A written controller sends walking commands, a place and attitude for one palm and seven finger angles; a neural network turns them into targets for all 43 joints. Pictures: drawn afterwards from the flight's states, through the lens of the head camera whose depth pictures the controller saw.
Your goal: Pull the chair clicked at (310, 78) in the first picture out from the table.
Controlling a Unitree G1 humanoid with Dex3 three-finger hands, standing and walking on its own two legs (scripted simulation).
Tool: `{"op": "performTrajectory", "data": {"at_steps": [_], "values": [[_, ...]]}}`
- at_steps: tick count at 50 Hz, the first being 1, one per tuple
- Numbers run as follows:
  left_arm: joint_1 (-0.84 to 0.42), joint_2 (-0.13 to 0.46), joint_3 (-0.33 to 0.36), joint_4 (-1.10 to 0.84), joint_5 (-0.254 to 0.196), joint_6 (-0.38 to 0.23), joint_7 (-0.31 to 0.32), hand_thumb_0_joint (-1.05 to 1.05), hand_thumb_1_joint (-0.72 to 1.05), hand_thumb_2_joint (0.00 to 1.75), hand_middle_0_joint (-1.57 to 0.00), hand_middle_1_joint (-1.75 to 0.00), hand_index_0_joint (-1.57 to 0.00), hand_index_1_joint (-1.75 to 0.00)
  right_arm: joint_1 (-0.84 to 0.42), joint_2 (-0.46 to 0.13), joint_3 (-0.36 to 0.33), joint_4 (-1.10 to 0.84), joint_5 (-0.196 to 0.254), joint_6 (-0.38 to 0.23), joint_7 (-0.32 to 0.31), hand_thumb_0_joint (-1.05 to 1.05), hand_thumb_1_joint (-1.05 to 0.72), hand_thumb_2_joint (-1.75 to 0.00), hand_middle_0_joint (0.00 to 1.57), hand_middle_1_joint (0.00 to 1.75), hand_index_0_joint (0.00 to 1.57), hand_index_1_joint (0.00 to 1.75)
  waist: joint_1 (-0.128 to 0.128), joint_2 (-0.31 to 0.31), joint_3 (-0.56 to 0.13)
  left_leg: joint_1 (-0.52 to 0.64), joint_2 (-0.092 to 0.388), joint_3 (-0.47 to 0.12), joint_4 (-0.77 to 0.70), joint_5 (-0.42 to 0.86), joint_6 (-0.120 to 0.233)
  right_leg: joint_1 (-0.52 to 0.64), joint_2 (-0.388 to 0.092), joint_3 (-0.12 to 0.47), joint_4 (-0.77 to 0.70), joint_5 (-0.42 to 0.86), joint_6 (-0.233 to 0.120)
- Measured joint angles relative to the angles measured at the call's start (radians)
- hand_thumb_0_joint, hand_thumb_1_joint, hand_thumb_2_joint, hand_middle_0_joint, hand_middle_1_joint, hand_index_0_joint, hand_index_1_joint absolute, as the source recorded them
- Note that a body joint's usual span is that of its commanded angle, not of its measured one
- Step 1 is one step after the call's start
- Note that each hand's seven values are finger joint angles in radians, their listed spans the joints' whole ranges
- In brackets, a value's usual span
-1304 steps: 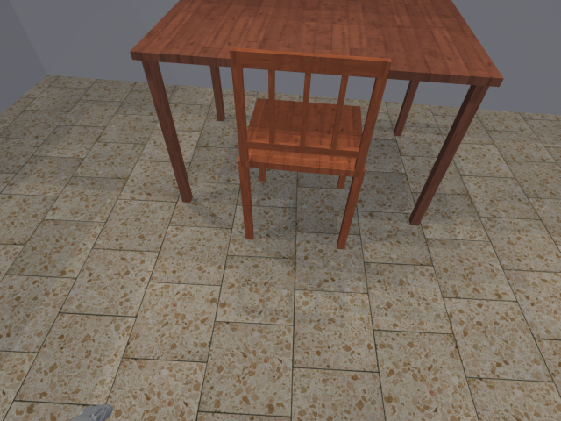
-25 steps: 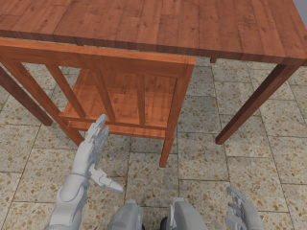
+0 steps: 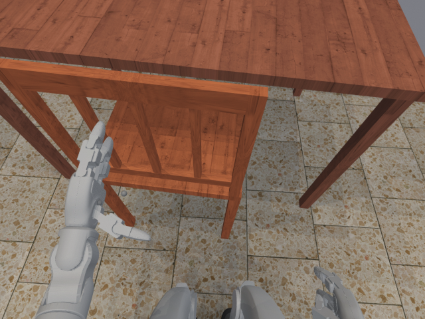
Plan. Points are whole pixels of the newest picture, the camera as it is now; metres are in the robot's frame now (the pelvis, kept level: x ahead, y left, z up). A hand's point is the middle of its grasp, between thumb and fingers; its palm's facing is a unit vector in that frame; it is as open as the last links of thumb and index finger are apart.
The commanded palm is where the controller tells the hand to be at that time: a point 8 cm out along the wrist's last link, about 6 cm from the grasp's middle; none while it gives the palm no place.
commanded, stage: aim the fingers beside a spindle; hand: left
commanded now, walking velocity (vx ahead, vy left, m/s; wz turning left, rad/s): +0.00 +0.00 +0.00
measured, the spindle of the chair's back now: (148, 141) +0.46 +0.15 +0.01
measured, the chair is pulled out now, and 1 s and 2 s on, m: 0.00 0.00 0.00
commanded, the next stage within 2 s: push the fingers through the gap in 1.10 s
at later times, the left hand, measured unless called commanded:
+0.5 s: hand (148, 225) +0.29 +0.13 -0.03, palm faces -0.20 -0.98 +0.06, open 17.0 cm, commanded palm +0.30 +0.20 +0.02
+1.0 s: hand (129, 203) +0.30 +0.15 +0.06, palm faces -0.05 -1.00 -0.06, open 16.9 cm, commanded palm +0.29 +0.21 +0.02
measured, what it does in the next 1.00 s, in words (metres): stands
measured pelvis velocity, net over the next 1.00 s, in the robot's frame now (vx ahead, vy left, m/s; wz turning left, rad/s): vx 0.00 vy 0.02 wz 0.00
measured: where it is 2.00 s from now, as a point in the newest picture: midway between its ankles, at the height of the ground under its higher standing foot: outside the picture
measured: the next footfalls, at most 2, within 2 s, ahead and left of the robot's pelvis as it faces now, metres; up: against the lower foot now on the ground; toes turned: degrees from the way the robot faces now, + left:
none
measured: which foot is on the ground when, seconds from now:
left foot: down 0.00-1.00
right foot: down 0.00-1.00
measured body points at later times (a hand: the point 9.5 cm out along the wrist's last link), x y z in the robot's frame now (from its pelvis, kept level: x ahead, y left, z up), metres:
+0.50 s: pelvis -0.01 +0.02 -0.01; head +0.11 +0.03 +0.43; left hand +0.30 +0.19 -0.03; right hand +0.16 -0.23 -0.10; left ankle +0.00 +0.07 -0.63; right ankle +0.03 -0.07 -0.63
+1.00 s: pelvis +0.00 +0.02 +0.00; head +0.10 +0.03 +0.44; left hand +0.30 +0.20 +0.06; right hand +0.15 -0.23 -0.10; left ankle +0.00 +0.07 -0.63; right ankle +0.03 -0.07 -0.63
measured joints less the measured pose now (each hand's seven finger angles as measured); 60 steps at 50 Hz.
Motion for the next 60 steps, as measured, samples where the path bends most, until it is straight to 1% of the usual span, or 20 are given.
{"op": "performTrajectory", "data": {"at_steps": [4, 8, 12, 15, 17, 20, 23, 25, 29, 32, 34, 38, 42, 44, 47, 51, 53, 56, 58, 60], "values": [[-0.101, 0.021, 0.005, 0.212, -0.044, 0.118, -0.096, -0.01, -0.50, 0.30, -0.06, -0.08, -0.06, -0.08, -0.015, -0.016, 0.012, -0.009, 0.032, 0.021, 0.009, 0.01, -0.91, -0.89, 0.20, 0.30, 0.21, 0.30, -0.002, 0.010, 0.003, -0.024, -0.003, -0.007, 0.027, -0.007, 0.003, -0.019, -0.005, -0.010, 0.021, -0.008, 0.000], [-0.016, -0.023, -0.078, 0.164, -0.060, 0.198, -0.157, -0.01, -0.50, 0.30, -0.05, -0.08, -0.05, -0.08, -0.018, -0.018, 0.000, -0.047, 0.031, 0.005, -0.007, 0.01, -0.91, -0.89, 0.20, 0.30, 0.21, 0.30, -0.020, 0.016, 0.032, -0.029, 0.000, -0.004, 0.025, -0.005, 0.010, -0.022, -0.002, -0.006, 0.013, 0.000, 0.007], [0.122, -0.056, -0.127, -0.089, -0.031, 0.109, -0.076, -0.02, -0.50, 0.30, -0.06, -0.08, -0.06, -0.08, -0.003, -0.003, -0.017, -0.042, 0.010, -0.031, -0.021, 0.01, -0.91, -0.89, 0.20, 0.30, 0.20, 0.30, -0.017, 0.005, 0.044, 0.012, -0.001, 0.010, -0.014, 0.004, 0.008, 0.012, 0.000, 0.012, -0.018, 0.010, 0.014], [0.094, -0.036, -0.081, -0.118, 0.005, 0.012, 0.004, -0.02, -0.50, 0.30, -0.07, -0.09, -0.06, -0.08, 0.006, 0.002, -0.013, -0.018, -0.004, -0.026, -0.012, 0.01, -0.91, -0.89, 0.20, 0.30, 0.20, 0.30, -0.004, 0.004, 0.019, 0.025, -0.007, 0.011, -0.027, 0.009, 0.010, 0.025, -0.005, 0.014, -0.026, 0.011, 0.018], [0.016, -0.018, -0.030, -0.027, 0.015, -0.007, 0.018, -0.01, -0.50, 0.30, -0.07, -0.09, -0.06, -0.08, -0.001, -0.002, -0.003, -0.001, -0.005, -0.011, 0.003, 0.00, -0.91, -0.89, 0.20, 0.30, 0.20, 0.30, 0.002, 0.008, -0.001, 0.009, -0.010, 0.006, -0.008, 0.003, 0.015, 0.011, -0.009, 0.007, -0.009, 0.003, 0.018], [-0.079, -0.002, -0.003, 0.142, -0.012, 0.079, -0.037, -0.01, -0.50, 0.30, -0.06, -0.08, -0.06, -0.08, -0.015, -0.007, 0.009, -0.005, 0.020, 0.019, 0.017, 0.01, -0.91, -0.89, 0.20, 0.30, 0.20, 0.30, 0.005, 0.008, -0.005, -0.017, -0.011, 0.004, 0.023, -0.006, 0.019, -0.012, -0.013, 0.002, 0.020, -0.006, 0.016], [-0.070, -0.018, -0.063, 0.213, -0.041, 0.184, -0.114, -0.01, -0.50, 0.30, -0.05, -0.08, -0.05, -0.08, -0.020, -0.012, 0.009, -0.038, 0.034, 0.025, 0.013, 0.01, -0.91, -0.89, 0.20, 0.30, 0.21, 0.30, -0.005, 0.018, 0.011, -0.031, -0.011, 0.000, 0.033, -0.005, 0.024, -0.022, -0.013, -0.003, 0.022, -0.002, 0.018], [-0.011, -0.042, -0.119, 0.153, -0.038, 0.210, -0.129, -0.01, -0.50, 0.30, -0.05, -0.08, -0.05, -0.08, -0.021, -0.010, 0.002, -0.055, 0.028, 0.014, 0.001, 0.01, -0.91, -0.89, 0.20, 0.30, 0.21, 0.30, -0.014, 0.022, 0.028, -0.032, -0.009, 0.002, 0.032, -0.004, 0.025, -0.022, -0.011, -0.002, 0.017, 0.002, 0.023], [0.108, -0.063, -0.169, -0.085, -0.007, 0.128, -0.049, -0.02, -0.50, 0.30, -0.06, -0.08, -0.06, -0.08, -0.011, 0.004, -0.011, -0.049, 0.006, -0.014, -0.020, 0.01, -0.91, -0.89, 0.20, 0.30, 0.21, 0.30, -0.012, 0.008, 0.042, -0.003, -0.007, 0.017, 0.003, 0.004, 0.016, -0.002, -0.009, 0.017, -0.003, 0.012, 0.029], [0.061, -0.044, -0.110, -0.111, 0.020, 0.031, 0.032, -0.02, -0.50, 0.30, -0.07, -0.09, -0.06, -0.08, -0.009, 0.009, -0.008, -0.019, -0.005, -0.005, -0.016, 0.00, -0.91, -0.89, 0.20, 0.30, 0.20, 0.30, -0.001, 0.003, 0.028, 0.007, -0.012, 0.019, -0.007, 0.009, 0.017, 0.007, -0.012, 0.020, -0.006, 0.013, 0.029], [-0.025, -0.023, -0.048, -0.017, 0.032, 0.007, 0.049, -0.02, -0.50, 0.30, -0.07, -0.09, -0.07, -0.08, -0.012, 0.007, 0.002, -0.001, -0.005, 0.012, -0.004, 0.00, -0.91, -0.89, 0.20, 0.30, 0.20, 0.30, 0.003, 0.003, 0.009, -0.009, -0.012, 0.013, 0.010, 0.004, 0.022, -0.007, -0.013, 0.012, 0.008, 0.007, 0.027], [-0.149, 0.009, -0.012, 0.208, -0.008, 0.127, -0.040, -0.01, -0.50, 0.30, -0.06, -0.08, -0.06, -0.08, -0.021, -0.003, 0.019, -0.009, 0.027, 0.042, 0.012, 0.01, -0.91, -0.89, 0.20, 0.30, 0.21, 0.30, 0.000, 0.007, 0.006, -0.040, -0.012, 0.004, 0.043, -0.005, 0.026, -0.032, -0.015, -0.001, 0.033, -0.002, 0.019], [-0.036, -0.028, -0.106, 0.155, -0.045, 0.226, -0.123, -0.01, -0.50, 0.30, -0.05, -0.08, -0.05, -0.08, -0.013, -0.007, 0.004, -0.050, 0.032, 0.033, 0.001, 0.01, -0.91, -0.89, 0.20, 0.30, 0.21, 0.30, -0.018, 0.022, 0.029, -0.034, -0.007, 0.003, 0.029, -0.002, 0.027, -0.024, -0.009, 0.000, 0.012, 0.007, 0.025], [0.071, -0.054, -0.152, 0.011, -0.042, 0.204, -0.102, -0.02, -0.50, 0.30, -0.05, -0.08, -0.05, -0.08, -0.004, -0.002, -0.008, -0.058, 0.022, 0.013, -0.010, 0.01, -0.91, -0.89, 0.20, 0.30, 0.21, 0.30, -0.021, 0.019, 0.038, -0.014, -0.004, 0.010, 0.010, 0.001, 0.022, -0.008, -0.005, 0.010, -0.006, 0.013, 0.029], [0.162, -0.064, -0.173, -0.156, -0.010, 0.112, -0.024, -0.02, -0.50, 0.30, -0.06, -0.08, -0.06, -0.08, 0.013, 0.006, -0.017, -0.045, 0.007, -0.005, -0.018, 0.01, -0.91, -0.89, 0.20, 0.30, 0.21, 0.30, -0.010, 0.009, 0.035, 0.025, -0.008, 0.019, -0.028, 0.011, 0.012, 0.025, -0.007, 0.023, -0.031, 0.018, 0.031], [0.039, -0.032, -0.080, -0.061, 0.044, -0.003, 0.064, -0.01, -0.50, 0.30, -0.07, -0.09, -0.06, -0.08, 0.003, 0.001, -0.004, -0.006, -0.006, 0.008, 0.000, 0.00, -0.91, -0.89, 0.20, 0.30, 0.20, 0.30, 0.003, 0.009, 0.003, 0.007, -0.014, 0.009, -0.005, 0.004, 0.015, 0.010, -0.013, 0.010, -0.007, 0.006, 0.026], [-0.060, -0.018, -0.038, 0.072, 0.039, 0.025, 0.046, -0.01, -0.50, 0.30, -0.06, -0.08, -0.06, -0.08, -0.015, -0.003, 0.006, 0.003, 0.004, 0.022, 0.012, 0.00, -0.91, -0.89, 0.20, 0.30, 0.20, 0.30, 0.004, 0.006, -0.001, -0.021, -0.014, 0.003, 0.028, -0.005, 0.020, -0.015, -0.015, 0.001, 0.023, -0.005, 0.020], [-0.125, -0.015, -0.049, 0.209, -0.001, 0.142, -0.038, -0.01, -0.50, 0.30, -0.06, -0.08, -0.05, -0.08, -0.030, -0.008, 0.011, -0.018, 0.025, 0.036, 0.016, 0.01, -0.91, -0.89, 0.20, 0.30, 0.21, 0.30, -0.003, 0.009, 0.013, -0.048, -0.011, -0.003, 0.053, -0.011, 0.022, -0.039, -0.014, -0.008, 0.043, -0.008, 0.012], [-0.085, -0.028, -0.089, 0.192, -0.020, 0.203, -0.088, -0.01, -0.50, 0.30, -0.05, -0.08, -0.05, -0.08, -0.032, -0.006, 0.006, -0.041, 0.029, 0.035, 0.010, 0.01, -0.91, -0.89, 0.20, 0.30, 0.21, 0.30, -0.014, 0.013, 0.023, -0.053, -0.007, -0.003, 0.052, -0.010, 0.020, -0.043, -0.010, -0.007, 0.038, -0.005, 0.014], [0.001, -0.046, -0.131, 0.084, -0.027, 0.215, -0.101, -0.02, -0.50, 0.30, -0.05, -0.08, -0.05, -0.08, -0.028, 0.000, -0.002, -0.056, 0.024, 0.022, -0.002, 0.01, -0.91, -0.89, 0.20, 0.30, 0.21, 0.30, -0.021, 0.014, 0.036, -0.038, -0.002, 0.002, 0.037, -0.008, 0.017, -0.030, -0.004, -0.001, 0.022, 0.000, 0.016]]}}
